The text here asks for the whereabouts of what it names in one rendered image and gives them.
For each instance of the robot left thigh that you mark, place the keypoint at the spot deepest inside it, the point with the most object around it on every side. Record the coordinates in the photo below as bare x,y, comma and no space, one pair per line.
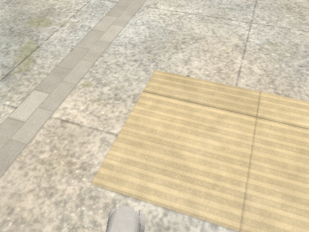
125,219

